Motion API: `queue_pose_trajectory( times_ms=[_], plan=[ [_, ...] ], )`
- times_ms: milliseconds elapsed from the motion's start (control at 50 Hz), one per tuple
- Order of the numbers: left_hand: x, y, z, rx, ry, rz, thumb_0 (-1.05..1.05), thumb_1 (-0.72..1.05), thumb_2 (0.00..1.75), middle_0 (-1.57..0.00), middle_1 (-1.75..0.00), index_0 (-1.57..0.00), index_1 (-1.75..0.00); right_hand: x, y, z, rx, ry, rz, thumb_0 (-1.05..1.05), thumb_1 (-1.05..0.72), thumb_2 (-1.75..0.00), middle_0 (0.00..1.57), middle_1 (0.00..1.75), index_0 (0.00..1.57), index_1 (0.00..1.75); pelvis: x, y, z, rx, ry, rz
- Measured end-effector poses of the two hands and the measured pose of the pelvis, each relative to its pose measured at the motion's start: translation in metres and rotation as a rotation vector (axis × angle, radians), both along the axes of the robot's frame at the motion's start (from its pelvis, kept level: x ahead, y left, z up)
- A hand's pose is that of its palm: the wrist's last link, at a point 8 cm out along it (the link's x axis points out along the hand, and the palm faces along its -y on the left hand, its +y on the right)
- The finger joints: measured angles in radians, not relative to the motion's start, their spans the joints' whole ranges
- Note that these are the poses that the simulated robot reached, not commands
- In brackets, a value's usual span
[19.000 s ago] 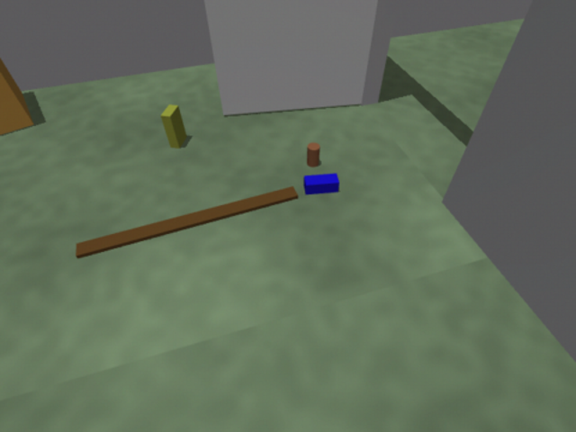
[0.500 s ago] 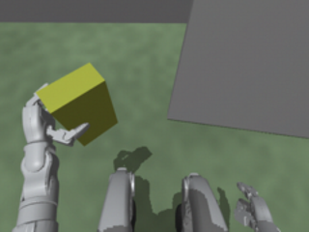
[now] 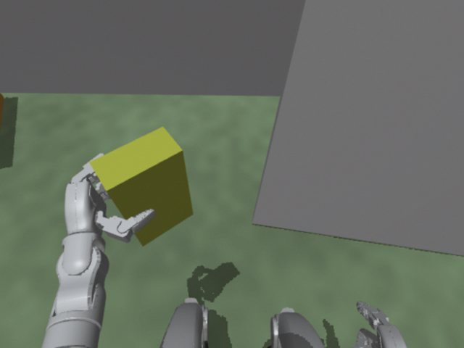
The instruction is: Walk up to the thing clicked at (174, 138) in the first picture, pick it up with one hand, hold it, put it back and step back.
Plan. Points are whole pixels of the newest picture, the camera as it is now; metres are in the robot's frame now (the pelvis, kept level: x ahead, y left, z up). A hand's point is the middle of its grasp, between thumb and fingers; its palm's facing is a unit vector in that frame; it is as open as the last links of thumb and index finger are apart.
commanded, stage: lift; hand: left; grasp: from the side
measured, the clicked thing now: (151, 193) +0.36 +0.16 +0.03
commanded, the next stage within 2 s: hold in 0.84 s
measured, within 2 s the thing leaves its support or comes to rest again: neither
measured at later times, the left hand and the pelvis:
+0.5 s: hand (124, 182) +0.35 +0.19 +0.09, palm faces +0.22 -0.98 +0.00, open 9.8 cm; pelvis +0.01 +0.00 +0.05, yaw +1 degrees
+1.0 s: hand (125, 171) +0.35 +0.18 +0.12, palm faces +0.22 -0.97 +0.01, open 9.8 cm; pelvis +0.02 -0.01 +0.06, yaw +1 degrees
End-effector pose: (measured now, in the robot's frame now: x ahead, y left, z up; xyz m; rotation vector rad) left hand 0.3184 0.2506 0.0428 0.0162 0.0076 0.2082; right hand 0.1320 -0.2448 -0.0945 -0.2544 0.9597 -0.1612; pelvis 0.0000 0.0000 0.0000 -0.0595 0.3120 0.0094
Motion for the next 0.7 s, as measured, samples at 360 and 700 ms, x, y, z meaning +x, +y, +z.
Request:
queue_pose_trajectory(
  times_ms=[360, 700],
  plan=[
    [-0.005, -0.012, 0.04, -0.006, -0.02, 0.011, 0.0, -0.52, 1.09, -0.86, -1.15, -0.86, -1.14, 0.008, 0.006, 0.034, 0.022, -0.009, 0.026, 0.01, -0.91, -0.89, 0.2, 0.3, 0.2, 0.3, 0.008, -0.003, 0.036, 0.015, -0.077, 0.007],
    [0.0, -0.021, 0.062, -0.014, -0.028, 0.013, 0.0, -0.53, 1.1, -0.86, -1.17, -0.85, -1.15, 0.015, 0.0, 0.052, 0.02, -0.015, 0.019, 0.01, -0.91, -0.89, 0.2, 0.3, 0.2, 0.3, 0.016, -0.006, 0.054, 0.025, -0.123, 0.006]
  ],
)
